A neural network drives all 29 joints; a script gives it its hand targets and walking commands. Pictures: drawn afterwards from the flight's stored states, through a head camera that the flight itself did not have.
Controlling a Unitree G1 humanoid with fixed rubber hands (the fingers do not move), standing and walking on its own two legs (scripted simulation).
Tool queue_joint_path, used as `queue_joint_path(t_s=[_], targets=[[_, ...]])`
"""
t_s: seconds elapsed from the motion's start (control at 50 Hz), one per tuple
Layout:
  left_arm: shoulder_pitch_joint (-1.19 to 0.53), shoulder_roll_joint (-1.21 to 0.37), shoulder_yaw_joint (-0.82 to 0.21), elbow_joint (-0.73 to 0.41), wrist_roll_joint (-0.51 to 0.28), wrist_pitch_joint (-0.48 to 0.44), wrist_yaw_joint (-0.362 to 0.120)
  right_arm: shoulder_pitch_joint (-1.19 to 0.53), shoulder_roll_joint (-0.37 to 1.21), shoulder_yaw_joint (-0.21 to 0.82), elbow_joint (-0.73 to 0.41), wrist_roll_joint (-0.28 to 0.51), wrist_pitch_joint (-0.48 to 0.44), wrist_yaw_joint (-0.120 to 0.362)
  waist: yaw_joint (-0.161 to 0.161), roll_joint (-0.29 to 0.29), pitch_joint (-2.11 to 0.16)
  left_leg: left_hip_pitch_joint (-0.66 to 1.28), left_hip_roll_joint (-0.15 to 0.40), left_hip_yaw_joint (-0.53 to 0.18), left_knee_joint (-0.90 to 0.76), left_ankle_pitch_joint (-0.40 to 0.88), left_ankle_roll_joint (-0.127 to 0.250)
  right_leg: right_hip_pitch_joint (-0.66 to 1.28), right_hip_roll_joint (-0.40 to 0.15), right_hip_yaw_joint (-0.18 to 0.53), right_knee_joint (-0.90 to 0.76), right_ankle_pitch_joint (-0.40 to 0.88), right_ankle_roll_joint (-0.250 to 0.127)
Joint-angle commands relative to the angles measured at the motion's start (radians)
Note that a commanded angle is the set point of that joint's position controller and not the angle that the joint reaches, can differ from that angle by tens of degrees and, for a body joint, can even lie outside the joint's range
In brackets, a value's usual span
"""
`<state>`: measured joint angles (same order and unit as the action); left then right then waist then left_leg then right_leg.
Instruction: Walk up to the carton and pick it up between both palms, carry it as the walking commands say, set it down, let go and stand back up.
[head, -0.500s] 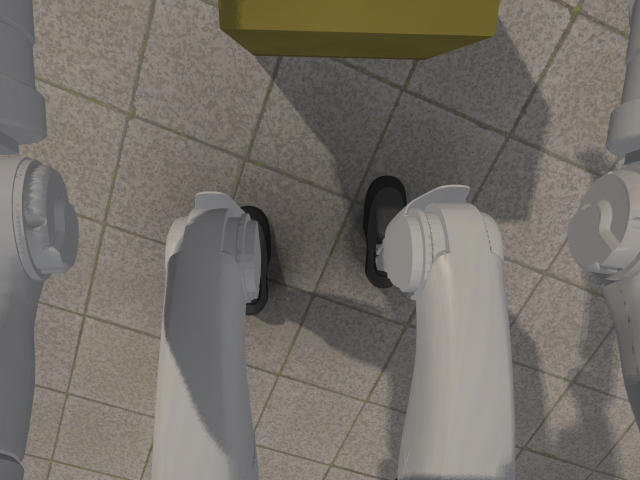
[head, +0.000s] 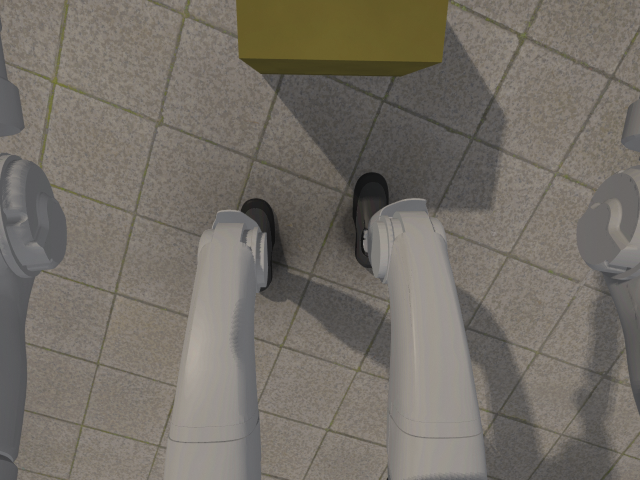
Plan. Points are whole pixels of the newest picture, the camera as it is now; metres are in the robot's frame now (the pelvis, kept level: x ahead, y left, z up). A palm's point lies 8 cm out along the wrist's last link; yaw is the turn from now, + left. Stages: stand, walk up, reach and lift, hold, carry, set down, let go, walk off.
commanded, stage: set down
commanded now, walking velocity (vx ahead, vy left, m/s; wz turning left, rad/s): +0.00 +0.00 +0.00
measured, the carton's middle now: (337, 1) +0.57 -0.05 -0.47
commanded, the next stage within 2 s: let go in 0.20 s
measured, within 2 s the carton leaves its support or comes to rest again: neither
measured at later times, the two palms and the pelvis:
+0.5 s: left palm out of the picture +0.56 +0.20 -0.05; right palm out of the picture +0.52 -0.27 -0.04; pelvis +0.03 +0.01 +0.09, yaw +0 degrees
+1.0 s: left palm out of the picture +0.40 +0.21 +0.08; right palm out of the picture +0.34 -0.25 +0.09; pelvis +0.09 +0.01 +0.15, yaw -1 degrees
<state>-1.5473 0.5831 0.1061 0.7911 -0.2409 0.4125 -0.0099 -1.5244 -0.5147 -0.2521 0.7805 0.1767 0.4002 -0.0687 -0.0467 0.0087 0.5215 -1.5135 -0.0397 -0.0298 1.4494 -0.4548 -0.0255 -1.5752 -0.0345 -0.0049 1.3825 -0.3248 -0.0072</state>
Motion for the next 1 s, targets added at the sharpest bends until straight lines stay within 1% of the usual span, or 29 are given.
queue_joint_path(t_s=[0.0, 0.02, 0.04, 0.06, 0.1, 0.12, 0.14, 0.16, 0.18, 0.2, 0.22, 0.32, 0.38, 0.4, 0.42, 0.46, 0.5, 0.54, 0.56, 0.6, 0.64, 0.7, 0.74, 0.8, 0.82, 0.84, 0.86, 0.9, 0.98], targets=[[-0.285, 0.196, 0.047, -0.243, 0.036, -0.023, -0.002, -0.174, -0.198, -0.064, -0.199, 0.016, -0.019, 0.026, -0.083, 0.033, -2.119, 0.381, -0.048, 0.081, -0.274, 0.201, 0.006, 1.147, 0.072, 0.001, -0.143, 0.451, -0.005], [-0.27, 0.192, 0.05, -0.161, 0.032, -0.019, -0.006, -0.204, -0.21, -0.057, -0.182, 0.009, -0.021, 0.026, -0.073, -0.007, -2.077, 0.352, -0.045, 0.088, -0.281, 0.16, 0.005, 1.157, 0.072, 0.0, -0.157, 0.402, -0.004], [-0.252, 0.155, 0.029, -0.168, 0.034, -0.024, -0.013, -0.195, -0.174, -0.039, -0.21, 0.019, -0.027, 0.036, -0.063, 0.018, -2.08, 0.347, -0.043, 0.076, -0.309, 0.19, 0.005, 1.191, 0.065, 0.016, -0.172, 0.456, -0.009], [-0.256, 0.157, 0.05, -0.119, 0.028, -0.021, -0.013, -0.211, -0.187, -0.039, -0.169, -0.002, -0.023, 0.037, -0.072, -0.044, -2.047, 0.324, -0.045, 0.078, -0.328, 0.159, 0.008, 1.206, 0.074, 0.004, -0.194, 0.426, -0.003], [-0.254, 0.142, 0.045, -0.109, 0.052, -0.034, -0.023, -0.159, -0.164, -0.057, -0.102, -0.01, -0.033, 0.047, -0.079, 0.025, -1.975, 0.316, -0.041, 0.08, -0.385, 0.157, 0.001, 1.224, 0.068, 0.017, -0.241, 0.437, -0.012], [-0.224, 0.142, 0.061, -0.064, 0.069, -0.039, -0.022, -0.184, -0.163, -0.058, -0.115, -0.025, -0.043, 0.046, -0.065, 0.01, -1.993, 0.355, -0.04, 0.064, -0.401, 0.192, 0.006, 1.214, 0.071, 0.008, -0.24, 0.457, -0.006], [-0.236, 0.121, 0.058, -0.05, 0.071, -0.04, -0.025, -0.135, -0.156, -0.061, -0.031, -0.054, -0.042, 0.055, -0.094, 0.015, -1.924, 0.33, -0.041, 0.063, -0.404, 0.154, -0.007, 1.187, 0.064, 0.011, -0.268, 0.424, -0.013], [-0.214, 0.088, 0.046, 0.002, 0.069, -0.048, -0.031, -0.152, -0.118, -0.049, -0.019, -0.052, -0.052, 0.065, -0.067, -0.012, -1.88, 0.334, -0.041, 0.051, -0.423, 0.175, 0.0, 1.162, 0.065, 0.004, -0.264, 0.422, -0.006], [-0.191, 0.09, 0.069, -0.013, 0.105, -0.061, -0.032, -0.096, -0.122, -0.071, -0.012, -0.073, -0.066, 0.068, -0.085, 0.025, -1.9, 0.379, -0.038, 0.049, -0.419, 0.204, -0.008, 1.15, 0.066, 0.004, -0.285, 0.445, -0.007], [-0.173, 0.105, 0.086, 0.008, 0.111, -0.067, -0.035, -0.101, -0.094, -0.046, 0.007, -0.069, -0.063, 0.069, -0.052, 0.005, -1.914, 0.373, -0.042, 0.054, -0.432, 0.211, -0.009, 1.194, 0.064, 0.012, -0.287, 0.466, 0.0], [-0.112, 0.073, 0.089, 0.054, 0.121, -0.068, -0.039, -0.041, -0.082, -0.068, 0.043, -0.084, -0.068, 0.071, -0.073, -0.018, -1.887, 0.356, -0.046, 0.044, -0.442, 0.203, -0.007, 1.21, 0.063, 0.016, -0.301, 0.478, -0.002], [-0.006, 0.016, 0.09, -0.006, 0.168, -0.071, -0.007, -0.001, -0.129, -0.103, -0.083, -0.145, -0.097, 0.092, -0.055, 0.014, -2.018, 0.558, -0.04, 0.024, -0.444, 0.318, -0.02, 1.143, 0.086, -0.009, -0.31, 0.472, -0.004], [0.271, 0.047, 0.117, -0.288, 0.197, -0.084, 0.04, 0.279, -0.148, -0.083, -0.342, -0.13, -0.107, 0.093, -0.026, 0.006, -2.384, 0.875, -0.052, 0.012, -0.441, 0.577, -0.014, 1.38, 0.104, 0.011, -0.313, 0.689, 0.0], [0.321, 0.014, 0.098, -0.319, 0.176, -0.082, 0.056, 0.33, -0.118, -0.027, -0.385, -0.096, -0.107, 0.103, -0.004, 0.007, -2.414, 0.895, -0.048, 0.018, -0.44, 0.567, -0.012, 1.398, 0.095, 0.004, -0.315, 0.679, 0.002], [0.268, 0.031, 0.096, -0.393, 0.152, -0.083, 0.051, 0.315, -0.156, -0.058, -0.45, -0.092, -0.107, 0.097, -0.031, -0.011, -2.288, 0.834, -0.045, 0.018, -0.46, 0.533, -0.015, 1.356, 0.088, 0.019, -0.354, 0.655, 0.003], [0.279, 0.011, 0.083, -0.541, 0.146, -0.095, 0.055, 0.363, -0.112, 0.004, -0.516, -0.059, -0.113, 0.105, -0.007, 0.019, -2.185, 0.805, -0.056, 0.021, -0.483, 0.556, -0.009, 1.392, 0.091, 0.043, -0.353, 0.705, -0.005], [0.42, -0.015, 0.079, -0.626, 0.135, -0.098, 0.069, 0.46, -0.143, 0.033, -0.655, -0.051, -0.12, 0.11, 0.004, -0.024, -2.28, 0.868, -0.059, 0.024, -0.493, 0.525, -0.006, 1.488, 0.089, 0.051, -0.363, 0.67, 0.009], [0.566, -0.012, 0.103, -0.63, 0.156, -0.101, 0.07, 0.644, -0.119, 0.035, -0.636, -0.07, -0.111, 0.111, 0.008, -0.076, -2.192, 0.848, -0.054, 0.028, -0.522, 0.472, -0.002, 1.543, 0.081, 0.05, -0.387, 0.664, 0.012], [0.678, -0.028, 0.095, -0.561, 0.151, -0.103, 0.057, 0.752, -0.058, 0.08, -0.557, -0.042, -0.107, 0.116, 0.038, -0.047, -2.039, 0.81, -0.048, 0.031, -0.565, 0.445, 0.0, 1.544, 0.078, 0.06, -0.422, 0.624, 0.008], [0.77, -0.072, 0.075, -0.628, 0.152, -0.126, 0.048, 0.854, -0.007, 0.092, -0.617, -0.042, -0.127, 0.125, 0.014, -0.031, -1.977, 0.845, -0.042, 0.018, -0.594, 0.423, 0.006, 1.544, 0.076, 0.057, -0.466, 0.595, 0.003], [0.784, -0.061, 0.097, -0.65, 0.162, -0.158, 0.04, 0.848, -0.038, 0.08, -0.671, -0.049, -0.154, 0.121, 0.034, -0.025, -1.866, 0.839, -0.044, 0.028, -0.615, 0.369, 0.008, 1.52, 0.073, 0.063, -0.499, 0.515, 0.006], [0.923, -0.129, 0.078, -0.421, 0.189, -0.188, 0.011, 0.948, 0.065, 0.104, -0.531, -0.086, -0.184, 0.135, 0.06, -0.037, -1.443, 0.713, -0.032, 0.049, -0.687, 0.221, 0.012, 1.444, 0.053, 0.058, -0.579, 0.362, 0.017], [1.008, -0.204, 0.062, -0.288, 0.22, -0.204, -0.011, 1.067, 0.09, 0.076, -0.351, -0.14, -0.195, 0.145, 0.044, 0.003, -1.215, 0.695, -0.019, 0.051, -0.737, 0.126, 0.006, 1.317, 0.051, 0.051, -0.633, 0.193, 0.01], [1.148, -0.271, 0.048, -0.16, 0.248, -0.232, -0.039, 1.216, 0.192, 0.12, -0.234, -0.185, -0.216, 0.154, 0.009, -0.054, -0.951, 0.701, -0.001, 0.047, -0.812, -0.023, 0.01, 1.276, 0.055, 0.044, -0.718, -0.042, 0.0], [1.153, -0.277, 0.06, -0.167, 0.264, -0.247, -0.042, 1.245, 0.2, 0.112, -0.215, -0.2, -0.224, 0.158, 0.011, 0.003, -0.937, 0.719, -0.008, 0.053, -0.835, -0.003, 0.001, 1.272, 0.054, 0.044, -0.732, -0.022, -0.002], [1.206, -0.289, 0.051, -0.141, 0.276, -0.259, -0.039, 1.261, 0.222, 0.135, -0.203, -0.195, -0.238, 0.163, 0.032, -0.002, -0.873, 0.732, -0.001, 0.046, -0.859, -0.017, 0.008, 1.243, 0.061, 0.024, -0.736, -0.03, 0.005], [1.182, -0.271, 0.065, -0.166, 0.276, -0.275, -0.038, 1.23, 0.188, 0.106, -0.262, -0.213, -0.26, 0.161, 0.018, -0.019, -0.873, 0.74, -0.003, 0.051, -0.856, -0.024, 0.006, 1.264, 0.061, 0.039, -0.749, -0.046, 0.003], [1.359, -0.269, 0.075, -0.217, 0.307, -0.304, -0.036, 1.411, 0.224, 0.128, -0.309, -0.216, -0.288, 0.158, 0.047, -0.02, -0.94, 0.87, 0.0, 0.055, -0.882, 0.093, 0.011, 1.38, 0.07, 0.025, -0.768, 0.062, 0.017], [1.435, -0.283, 0.056, -0.315, 0.299, -0.358, -0.026, 1.47, 0.187, 0.13, -0.444, -0.215, -0.349, 0.151, 0.033, -0.033, -0.925, 0.981, -0.005, 0.041, -0.922, 0.228, 0.015, 1.449, 0.082, 0.018, -0.79, 0.232, 0.014]])
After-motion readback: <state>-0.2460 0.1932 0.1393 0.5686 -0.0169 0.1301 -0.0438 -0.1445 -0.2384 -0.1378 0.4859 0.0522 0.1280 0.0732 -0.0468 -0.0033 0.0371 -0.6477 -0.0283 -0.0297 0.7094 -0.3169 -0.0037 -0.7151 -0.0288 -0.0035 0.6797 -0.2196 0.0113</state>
